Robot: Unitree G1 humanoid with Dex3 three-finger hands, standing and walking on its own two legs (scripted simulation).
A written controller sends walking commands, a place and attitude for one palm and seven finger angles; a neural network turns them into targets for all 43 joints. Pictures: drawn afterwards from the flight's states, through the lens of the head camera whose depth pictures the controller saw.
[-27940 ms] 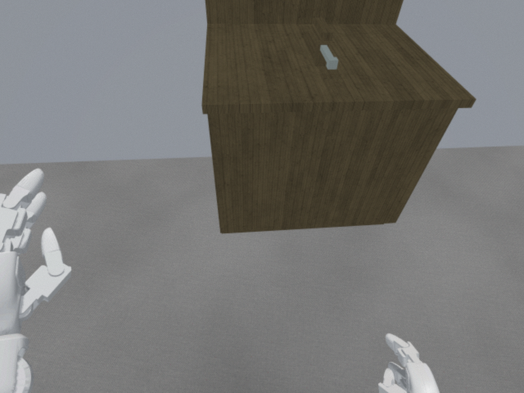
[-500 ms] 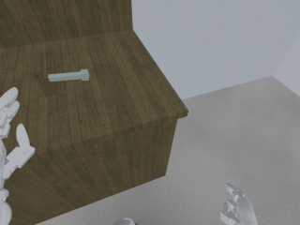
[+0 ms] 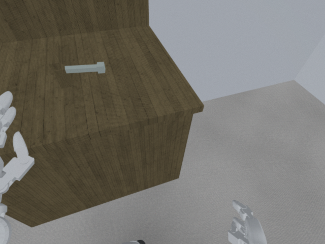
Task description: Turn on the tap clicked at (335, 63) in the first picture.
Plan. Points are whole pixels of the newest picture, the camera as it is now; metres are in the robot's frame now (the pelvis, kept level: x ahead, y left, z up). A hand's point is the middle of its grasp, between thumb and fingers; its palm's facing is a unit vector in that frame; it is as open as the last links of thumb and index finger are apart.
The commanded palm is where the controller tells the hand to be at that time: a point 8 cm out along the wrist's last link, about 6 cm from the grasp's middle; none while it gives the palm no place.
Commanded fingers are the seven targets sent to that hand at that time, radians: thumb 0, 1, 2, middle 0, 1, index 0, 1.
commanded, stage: step back with the hand held close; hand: left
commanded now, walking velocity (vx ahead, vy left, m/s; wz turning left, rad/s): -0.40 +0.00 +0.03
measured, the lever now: (101, 67) +0.64 +0.29 +0.06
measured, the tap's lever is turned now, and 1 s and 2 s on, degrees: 79 79 79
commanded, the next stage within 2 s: stop stepping back and stand still in 0.02 s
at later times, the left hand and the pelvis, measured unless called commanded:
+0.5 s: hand out of the picture +0.12 +0.25 +0.17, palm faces +0.44 -0.82 -0.36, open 7.4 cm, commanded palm +0.07 +0.28 +0.18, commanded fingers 0.00 0.90 0.90 -0.20 -0.30 -0.20 -0.30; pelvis -0.09 +0.00 +0.01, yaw +1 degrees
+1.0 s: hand (13, 218) +0.12 +0.24 +0.16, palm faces +0.43 -0.83 -0.35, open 7.4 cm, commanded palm +0.07 +0.28 +0.18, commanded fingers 0.00 0.90 0.90 -0.20 -0.30 -0.20 -0.30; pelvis -0.08 +0.00 +0.00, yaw +2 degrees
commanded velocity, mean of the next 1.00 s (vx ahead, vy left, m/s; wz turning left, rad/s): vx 0.07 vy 0.00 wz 0.01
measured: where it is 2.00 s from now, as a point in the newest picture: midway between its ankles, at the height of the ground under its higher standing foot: outside the picture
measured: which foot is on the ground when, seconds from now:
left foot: down 0.00-0.04, up 0.06-0.24, down 0.26-1.00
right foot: up 0.00-0.02, down 0.04-1.00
